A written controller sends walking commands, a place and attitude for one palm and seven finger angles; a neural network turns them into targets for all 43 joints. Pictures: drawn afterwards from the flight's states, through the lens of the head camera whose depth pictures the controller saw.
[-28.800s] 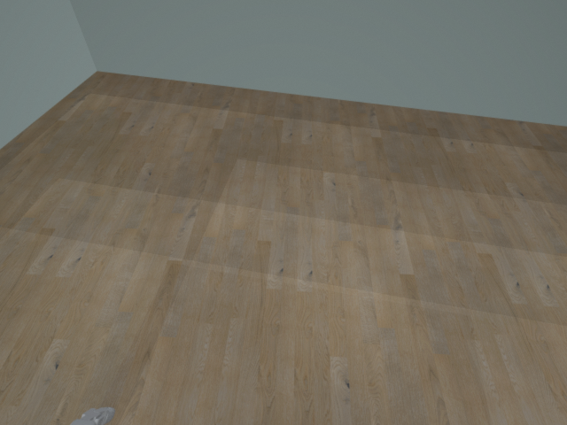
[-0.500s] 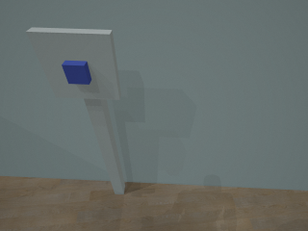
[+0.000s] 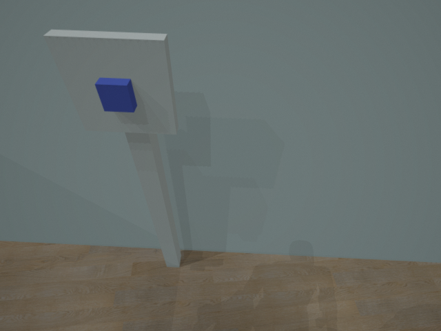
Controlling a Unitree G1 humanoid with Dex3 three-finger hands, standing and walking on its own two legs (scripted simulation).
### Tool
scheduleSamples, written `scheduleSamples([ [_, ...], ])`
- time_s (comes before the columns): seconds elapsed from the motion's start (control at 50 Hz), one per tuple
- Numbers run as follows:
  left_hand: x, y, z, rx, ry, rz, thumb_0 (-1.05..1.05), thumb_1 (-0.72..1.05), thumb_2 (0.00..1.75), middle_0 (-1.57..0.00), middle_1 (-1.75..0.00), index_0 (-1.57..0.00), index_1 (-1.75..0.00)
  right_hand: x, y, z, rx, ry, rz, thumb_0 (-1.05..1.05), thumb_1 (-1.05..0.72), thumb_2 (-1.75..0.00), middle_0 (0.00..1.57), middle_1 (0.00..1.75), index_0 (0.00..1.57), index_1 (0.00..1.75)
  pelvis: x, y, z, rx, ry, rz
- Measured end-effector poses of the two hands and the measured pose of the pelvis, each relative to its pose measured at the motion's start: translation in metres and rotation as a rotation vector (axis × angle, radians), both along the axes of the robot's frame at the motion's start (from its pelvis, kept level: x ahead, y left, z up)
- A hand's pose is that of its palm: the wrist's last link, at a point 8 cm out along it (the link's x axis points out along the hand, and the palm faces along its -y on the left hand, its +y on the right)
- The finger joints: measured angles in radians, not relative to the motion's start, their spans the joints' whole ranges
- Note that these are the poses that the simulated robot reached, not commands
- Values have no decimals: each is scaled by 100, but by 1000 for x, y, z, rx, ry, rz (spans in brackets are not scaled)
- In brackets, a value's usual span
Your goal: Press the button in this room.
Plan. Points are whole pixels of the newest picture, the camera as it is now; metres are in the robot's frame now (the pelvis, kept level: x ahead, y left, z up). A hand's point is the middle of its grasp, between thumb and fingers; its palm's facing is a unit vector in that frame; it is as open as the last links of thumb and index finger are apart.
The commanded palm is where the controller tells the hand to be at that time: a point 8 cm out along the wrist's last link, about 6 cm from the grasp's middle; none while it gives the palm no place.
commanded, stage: look again from close up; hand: left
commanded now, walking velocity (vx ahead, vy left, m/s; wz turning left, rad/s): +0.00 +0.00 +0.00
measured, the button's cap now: (117, 94) +0.51 +0.25 +0.18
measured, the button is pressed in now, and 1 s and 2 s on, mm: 0 0 0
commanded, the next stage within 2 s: raise the hand and make a fist in 0.14 s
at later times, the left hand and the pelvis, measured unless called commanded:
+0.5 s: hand (113, 270) +0.21 +0.20 +0.03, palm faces +0.14 -0.99 -0.03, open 6.6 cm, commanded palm +0.11 +0.25 -0.03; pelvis -0.01 +0.02 -0.03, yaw +1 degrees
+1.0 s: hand (121, 276) +0.20 +0.18 +0.02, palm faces -0.06 -1.00 -0.05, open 3.3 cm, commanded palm +0.15 +0.26 +0.05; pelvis +0.01 -0.01 -0.05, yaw +2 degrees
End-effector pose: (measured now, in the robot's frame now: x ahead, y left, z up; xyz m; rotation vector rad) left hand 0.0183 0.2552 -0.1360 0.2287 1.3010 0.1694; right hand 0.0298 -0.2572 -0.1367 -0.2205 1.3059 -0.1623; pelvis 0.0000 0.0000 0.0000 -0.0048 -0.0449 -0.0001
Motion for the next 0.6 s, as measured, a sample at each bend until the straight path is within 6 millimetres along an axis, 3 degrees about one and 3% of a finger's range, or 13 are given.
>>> scheduleSamples([
  [0.16, -1, 1, -5, -25, 19, -9, 0, 91, 90, -20, -29, -20, -30, -16, 12, 0, 2, 42, -21, 1, -90, -90, 20, 30, 20, 30, 0, 9, 0, -1, 8, -4],
  [0.26, 0, 3, -7, -30, 21, -14, 0, 91, 90, -20, -29, -20, -30, -16, 20, 0, 2, 42, -26, 1, -90, -90, 20, 30, 20, 30, 0, 16, 0, -7, 14, -7],
  [0.28, 9, 4, -2, -43, -39, 51, 0, 91, 90, -20, -30, -21, -30, -13, 22, 2, 0, 5, -33, 1, -90, -90, 20, 30, 20, 30, 0, 17, -1, -8, 13, -1],
  [0.32, 48, 11, 30, -27, -332, 105, 1, 91, 90, -21, -30, -21, -31, 3, 26, 8, -20, -135, -8, 1, -90, -90, 20, 30, 20, 30, 0, 20, -4, 2, 11, 7],
  [0.4, 122, 12, 115, -7, -867, 101, 1, 91, 90, -25, -35, -25, -35, 50, 36, 16, -2, -403, 30, 2, -90, -90, 20, 30, 20, 30, -1, 25, -10, 10, 22, 39],
  [0.46, 157, 3, 157, -55, -1167, 12, 1, 91, 90, -30, -41, -30, -41, 91, 42, 25, 26, -577, 58, 2, -90, -90, 20, 30, 20, 30, -4, 25, -19, 7, 68, 35],
  [0.52, 162, -10, 159, -151, -1317, -110, 0, 91, 90, -36, -48, -37, -48, 127, 45, 36, 44, -701, 98, 2, -90, -90, 20, 30, 20, 30, -7, 20, -32, 7, 123, 20],
  [0.6, 132, -20, 116, -257, -1204, -176, 0, 91, 90, -46, -59, -47, -59, 164, 41, 51, 30, -797, 171, 2, -90, -90, 21, 30, 20, 30, -8, 12, -49, 3, 164, 17],
])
